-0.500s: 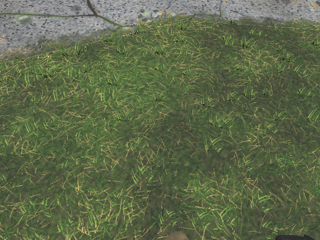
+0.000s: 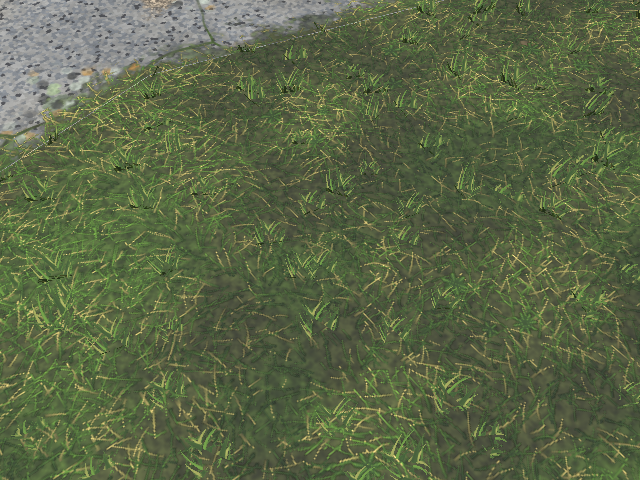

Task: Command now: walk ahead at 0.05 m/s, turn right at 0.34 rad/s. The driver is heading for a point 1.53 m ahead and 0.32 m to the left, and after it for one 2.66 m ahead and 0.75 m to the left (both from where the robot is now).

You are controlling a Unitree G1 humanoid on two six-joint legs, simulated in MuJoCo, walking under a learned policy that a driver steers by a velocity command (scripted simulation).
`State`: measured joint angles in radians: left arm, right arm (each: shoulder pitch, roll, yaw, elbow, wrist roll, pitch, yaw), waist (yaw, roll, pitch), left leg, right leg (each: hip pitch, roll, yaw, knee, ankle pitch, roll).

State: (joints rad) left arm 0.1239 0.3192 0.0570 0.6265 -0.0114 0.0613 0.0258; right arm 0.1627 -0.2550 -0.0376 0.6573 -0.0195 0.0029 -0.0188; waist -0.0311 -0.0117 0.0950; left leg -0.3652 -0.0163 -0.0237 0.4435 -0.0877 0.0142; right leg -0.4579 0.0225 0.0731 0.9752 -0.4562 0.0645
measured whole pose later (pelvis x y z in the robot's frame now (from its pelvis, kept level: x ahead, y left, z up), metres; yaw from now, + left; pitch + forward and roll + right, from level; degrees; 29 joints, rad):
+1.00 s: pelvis +0.45 +0.05 -0.02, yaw -2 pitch +3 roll +0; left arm -0.02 0.24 0.01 0.60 -0.02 -0.11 -0.07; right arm 0.56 -0.24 -0.01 0.88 0.01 -0.08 0.00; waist -0.10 -0.01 0.03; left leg 0.29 -0.02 0.02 0.08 -0.41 0.02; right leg -0.74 -0.03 -0.04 0.55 0.14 -0.06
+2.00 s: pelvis +0.80 +0.02 +0.01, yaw +26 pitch +2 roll +0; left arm 0.12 0.31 0.07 0.80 0.03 -0.01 0.02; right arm 0.18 -0.35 -0.11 0.59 0.02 0.06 -0.03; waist -0.02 0.04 0.04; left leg -0.49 -0.15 -0.24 0.78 -0.39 -0.02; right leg -0.28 0.05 0.08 0.45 -0.19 -0.01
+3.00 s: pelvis +1.16 +0.36 -0.03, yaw +14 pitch -1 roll +0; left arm 0.23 0.34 0.08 0.68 0.00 -0.04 -0.04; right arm 0.25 -0.25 -0.02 0.69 0.00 -0.11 -0.02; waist 0.01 -0.04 0.10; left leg -0.29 -0.03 -0.08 1.44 -0.49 -0.04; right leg -0.46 0.19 -0.04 0.61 -0.13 -0.18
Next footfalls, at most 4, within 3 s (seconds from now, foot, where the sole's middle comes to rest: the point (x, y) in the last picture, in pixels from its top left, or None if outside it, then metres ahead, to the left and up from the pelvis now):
0.12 right None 0.04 -0.12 -0.77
0.56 left None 0.25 0.16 -0.77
1.06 right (348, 335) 0.74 -0.06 -0.77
1.52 left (254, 289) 0.87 0.16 -0.77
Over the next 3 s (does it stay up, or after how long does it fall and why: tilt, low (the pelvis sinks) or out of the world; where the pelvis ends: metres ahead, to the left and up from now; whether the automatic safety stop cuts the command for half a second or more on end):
stays up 1.16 0.36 -0.03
